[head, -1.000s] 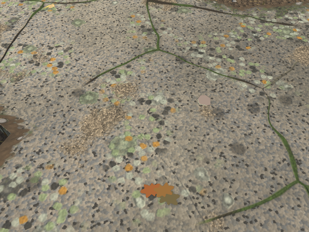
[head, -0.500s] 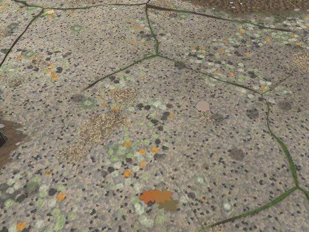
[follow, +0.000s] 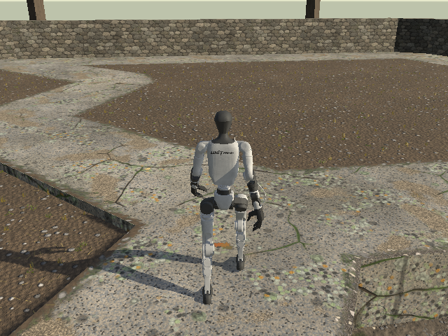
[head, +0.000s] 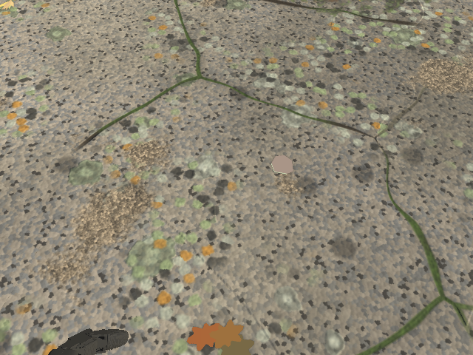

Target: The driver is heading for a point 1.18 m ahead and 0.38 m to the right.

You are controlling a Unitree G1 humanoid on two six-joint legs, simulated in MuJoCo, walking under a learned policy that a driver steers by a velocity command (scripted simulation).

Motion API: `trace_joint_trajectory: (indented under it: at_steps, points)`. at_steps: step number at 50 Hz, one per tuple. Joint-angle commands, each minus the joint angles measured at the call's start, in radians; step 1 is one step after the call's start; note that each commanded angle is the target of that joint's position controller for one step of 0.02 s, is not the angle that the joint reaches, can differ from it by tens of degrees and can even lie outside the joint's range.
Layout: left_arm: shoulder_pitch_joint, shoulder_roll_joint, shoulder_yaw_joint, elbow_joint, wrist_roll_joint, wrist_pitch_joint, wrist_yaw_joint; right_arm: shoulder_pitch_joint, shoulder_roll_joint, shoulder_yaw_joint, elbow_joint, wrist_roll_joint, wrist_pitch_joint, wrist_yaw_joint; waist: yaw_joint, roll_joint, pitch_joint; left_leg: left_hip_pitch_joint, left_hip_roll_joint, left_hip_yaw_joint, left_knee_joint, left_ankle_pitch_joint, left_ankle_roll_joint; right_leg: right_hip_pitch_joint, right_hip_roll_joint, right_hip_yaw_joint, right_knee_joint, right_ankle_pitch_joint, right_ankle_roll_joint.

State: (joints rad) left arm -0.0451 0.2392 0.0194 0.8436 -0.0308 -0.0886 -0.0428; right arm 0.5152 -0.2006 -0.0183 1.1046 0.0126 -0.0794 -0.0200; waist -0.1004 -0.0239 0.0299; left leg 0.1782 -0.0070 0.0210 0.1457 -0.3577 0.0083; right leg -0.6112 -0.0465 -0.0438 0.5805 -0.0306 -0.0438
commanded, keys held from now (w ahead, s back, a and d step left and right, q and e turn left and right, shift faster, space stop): w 0.40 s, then w+e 0.60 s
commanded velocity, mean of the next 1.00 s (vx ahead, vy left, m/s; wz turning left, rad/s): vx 0.49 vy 0.00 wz -0.23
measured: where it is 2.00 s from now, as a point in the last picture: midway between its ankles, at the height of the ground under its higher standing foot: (300, 175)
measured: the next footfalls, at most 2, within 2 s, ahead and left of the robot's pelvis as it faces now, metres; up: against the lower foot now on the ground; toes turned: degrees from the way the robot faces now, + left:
right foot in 0.06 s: +0.23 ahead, -0.12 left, +0.00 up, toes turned -3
left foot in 0.60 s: +0.54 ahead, +0.11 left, +0.00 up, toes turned -3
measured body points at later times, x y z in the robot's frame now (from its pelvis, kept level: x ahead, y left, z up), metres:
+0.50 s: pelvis +0.28 -0.03 +0.01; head +0.31 -0.02 +0.46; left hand +0.25 +0.24 -0.13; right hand +0.48 -0.27 -0.09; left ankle +0.49 +0.13 -0.68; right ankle +0.19 -0.12 -0.73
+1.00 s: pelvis +0.56 -0.01 +0.01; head +0.58 -0.02 +0.46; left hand +0.80 +0.19 -0.09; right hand +0.50 -0.28 -0.13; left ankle +0.50 +0.12 -0.73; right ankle +0.68 -0.20 -0.68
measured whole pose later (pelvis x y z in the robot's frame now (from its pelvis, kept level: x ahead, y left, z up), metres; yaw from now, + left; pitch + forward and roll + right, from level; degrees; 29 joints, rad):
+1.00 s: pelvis +0.56 -0.01 +0.01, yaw -17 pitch +1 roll +3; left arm 0.11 0.26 0.08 0.81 -0.02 -0.03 -0.03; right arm 0.30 -0.26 -0.08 0.96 0.00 -0.10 -0.02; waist -0.07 -0.03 0.02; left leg 0.03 -0.01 0.25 0.23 -0.27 0.00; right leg -0.68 -0.12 0.01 0.75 -0.01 -0.04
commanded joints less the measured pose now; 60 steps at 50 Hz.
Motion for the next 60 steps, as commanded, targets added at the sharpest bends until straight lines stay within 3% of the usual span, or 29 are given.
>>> trace_joint_trajectory:
  at_steps: [1,3,4,5,6,7,8,10,13,16,20,25,28,29,30,31,32,33,34,35,39,46,52,54,56,57,58,59,60]
  points:
    - [0.02,0.125,0.04,-0.058,0.0,-0.015,-0.003,-0.019,-0.2,-0.044,-0.039,-0.001,0.003,-0.006,0.129,0.154,0.029,-0.092,0.26,-0.064,0.113,0.835,0.122,0.184,0.051,-0.021,-0.026,-0.015,-0.05]
    - [0.335,0.197,0.085,0.035,-0.006,-0.005,0.011,-0.05,-0.188,-0.039,-0.062,-0.016,0.019,-0.003,0.279,0.145,-0.162,-0.243,0.192,-0.015,0.503,0.918,0.072,0.612,0.049,0.002,-0.009,-0.04,-0.107]
    - [0.479,0.292,0.107,0.064,0.021,0.001,0.019,0.048,-0.077,-0.009,-0.087,-0.027,0.009,0.01,0.252,-0.073,-0.33,-0.603,0.062,0.012,0.9,0.494,0.021,1.001,-0.216,0.399,-0.038,-0.208,-0.236]
    - [0.499,0.258,0.093,0.079,0.022,0.005,0.013,0.074,-0.018,0.009,-0.071,-0.006,-0.02,0.018,0.23,-0.233,-0.453,-0.769,-0.064,-0.1,1.168,-0.172,0.004,1.072,-0.361,0.829,-0.281,-0.397,-0.324]
    - [0.397,0.191,0.071,0.069,0.015,-0.003,0.009,-0.028,-0.116,-0.019,-0.104,0.023,-0.045,0.023,0.217,-0.166,-0.276,-0.874,0.001,-0.161,1.266,-0.15,0.033,0.924,-0.319,0.762,-0.334,-0.45,-0.267]
    - [0.3,0.148,0.058,0.048,0.017,-0.01,0.009,-0.123,-0.153,-0.028,-0.136,0.041,-0.058,0.021,0.188,-0.098,-0.144,-0.89,0.055,-0.127,1.257,-0.067,0.054,0.753,-0.289,0.597,-0.349,-0.376,-0.231]
    - [0.225,0.12,0.048,0.039,0.025,-0.02,0.002,-0.164,-0.15,-0.032,-0.143,0.034,-0.058,0.012,0.147,-0.01,-0.068,-0.842,0.104,-0.107,1.191,0.019,0.056,0.584,-0.25,0.463,-0.377,-0.238,-0.209]
    - [0.177,0.078,0.037,0.044,0.039,-0.03,-0.006,-0.129,-0.119,-0.042,-0.135,0.013,-0.03,0.001,0.081,-0.036,-0.043,-0.716,0.156,-0.112,1.092,0.089,0.057,0.421,-0.181,0.31,-0.424,-0.135,-0.183]
    - [0.23,0.1,0.039,0.079,0.034,-0.035,0.003,-0.16,-0.099,-0.046,-0.157,0.005,-0.003,-0.004,0.063,-0.037,0.005,-0.738,0.172,-0.09,0.988,0.127,0.037,0.35,-0.162,0.228,-0.484,-0.085,-0.205]
    - [0.298,0.138,0.047,0.099,0.035,-0.03,0.029,-0.306,-0.118,-0.053,-0.213,-0.009,-0.004,-0.003,0.092,-0.01,0.04,-0.867,0.181,-0.083,0.806,0.286,0.005,0.403,-0.163,0.199,-0.506,-0.045,-0.205]
    - [0.374,0.156,0.049,0.114,0.023,-0.02,0.046,-0.465,-0.092,-0.041,-0.259,-0.005,-0.018,0.015,0.142,-0.011,0.047,-0.824,0.131,-0.033,0.532,0.477,-0.004,0.444,-0.124,0.115,-0.503,0.004,-0.164]
    - [0.483,0.162,0.056,0.15,0.008,0.007,0.053,-0.611,-0.107,-0.035,-0.321,0.006,-0.034,0.042,0.178,-0.01,0.074,-0.832,0.09,-0.05,0.371,0.422,-0.003,0.596,-0.175,0.171,-0.412,0.027,-0.16]
    - [0.462,0.186,0.069,0.14,0.007,0.022,0.059,-0.549,-0.157,-0.051,-0.32,0.009,-0.049,0.05,0.12,-0.049,0.027,-0.69,0.058,-0.045,0.322,0.322,0.02,0.638,-0.202,0.215,-0.311,0.145,-0.134]
    - [0.439,0.183,0.068,0.131,0.01,0.025,0.058,-0.451,-0.188,-0.068,-0.296,0.009,-0.053,0.046,0.062,-0.055,-0.032,-0.543,0.033,-0.023,0.298,0.299,0.041,0.621,-0.17,0.196,-0.203,0.28,-0.114]
    - [0.429,0.15,0.056,0.114,0.021,0.025,0.056,-0.273,-0.244,-0.093,-0.251,0.002,-0.056,0.038,-0.014,-0.045,-0.162,-0.273,0.07,-0.05,0.336,0.313,0.082,0.52,-0.108,0.157,0.011,0.285,-0.082]
    - [0.482,0.058,0.03,0.08,0.029,0.015,0.051,-0.113,-0.34,-0.117,-0.229,-0.022,-0.055,0.028,-0.028,0.112,-0.343,0.138,0.317,-0.352,0.355,0.258,0.19,0.181,0.022,0.08,0.383,-0.002,-0.016]
    - [0.544,0.003,0.012,0.08,0.01,-0.001,0.049,-0.074,-0.319,-0.11,-0.213,-0.017,-0.044,0.032,-0.008,0.333,-0.476,0.288,0.462,-0.712,0.215,0.106,0.275,-0.043,0.103,0.117,0.634,-0.546,0.011]
    - [0.479,0.127,0.044,0.072,-0.018,-0.01,0.051,-0.133,-0.225,-0.083,-0.23,-0.015,-0.042,0.031,-0.013,0.231,-0.354,0.183,0.422,-0.64,0.176,0.041,0.229,-0.122,0.04,0.193,0.731,-0.523,-0.001]
    - [0.405,0.152,0.054,0.048,-0.026,-0.011,0.055,-0.212,-0.184,-0.07,-0.247,-0.014,-0.04,0.026,0.005,0.178,-0.224,0.04,0.394,-0.481,0.158,0.082,0.188,-0.151,-0.009,0.161,0.736,-0.438,-0.009]
    - [0.37,0.138,0.056,0.044,-0.016,-0.006,0.06,-0.278,-0.159,-0.062,-0.248,-0.017,-0.041,0.029,0.034,0.107,-0.138,-0.111,0.353,-0.37,0.115,0.156,0.171,-0.112,-0.048,0.148,0.69,-0.359,-0.006]
    - [0.388,0.056,0.065,0.028,-0.008,0.045,0.055,-0.348,-0.136,-0.062,-0.231,-0.026,-0.051,0.028,0.113,0.124,-0.029,-0.343,0.288,-0.126,-0.001,0.274,0.166,-0.003,-0.109,0.137,0.59,-0.243,0.002]
    - [0.194,0.048,0.061,-0.063,0.009,0.049,0.025,-0.303,-0.202,-0.085,-0.211,-0.024,-0.04,-0.001,0.08,0.069,0.031,-0.298,0.267,0.094,-0.038,0.386,0.157,-0.061,-0.095,0.087,0.244,0.047,0.018]
    - [0.039,0.064,0.057,-0.152,0.008,0.051,-0.012,-0.223,-0.246,-0.104,-0.193,0.005,-0.004,-0.004,0.044,0.068,0.069,-0.111,0.319,0.17,0.049,0.501,0.127,-0.078,-0.057,0.001,0.084,-0.048,-0.029]
    - [0.083,0.098,0.074,-0.161,0.007,0.055,-0.016,-0.243,-0.275,-0.112,-0.204,0.012,0.01,-0.006,0.09,0.102,0.016,-0.082,0.319,0.201,0.18,0.816,0.105,0.038,0.006,-0.057,0.076,-0.148,-0.067]
    - [0.334,0.181,0.124,-0.103,0.0,0.058,-0.007,-0.273,-0.281,-0.11,-0.217,0.018,0.026,-0.007,0.234,0.088,-0.123,-0.17,0.265,0.246,0.536,0.971,0.057,0.393,0.106,-0.097,-0.002,-0.122,-0.129]
    - [0.491,0.281,0.163,-0.066,0.0,0.068,0.017,-0.257,-0.238,-0.093,-0.24,-0.008,0.02,-0.008,0.284,-0.037,-0.213,-0.43,0.217,0.252,0.863,0.64,0.002,0.696,-0.011,0.124,-0.034,-0.132,-0.19]
    - [0.427,0.38,0.172,-0.092,-0.005,0.058,0.02,-0.194,-0.1,-0.051,-0.307,-0.026,-0.015,0.003,0.152,-0.282,-0.305,-0.867,-0.012,0.122,1.226,-0.195,-0.058,0.987,-0.256,0.737,-0.195,-0.309,-0.39]
    - [0.464,0.291,0.14,-0.112,0.012,0.045,0.012,-0.293,-0.18,-0.06,-0.32,0.013,-0.062,0.02,0.224,-0.134,-0.379,-0.974,0.002,-0.104,1.292,-0.216,-0.026,1.01,-0.296,0.871,-0.322,-0.367,-0.383]
    - [0.439,0.23,0.123,-0.103,0.022,0.03,0.01,-0.37,-0.206,-0.067,-0.343,0.045,-0.08,0.027,0.222,-0.088,-0.251,-1.04,0.045,-0.098,1.269,-0.135,0.005,0.93,-0.27,0.72,-0.314,-0.285,-0.333]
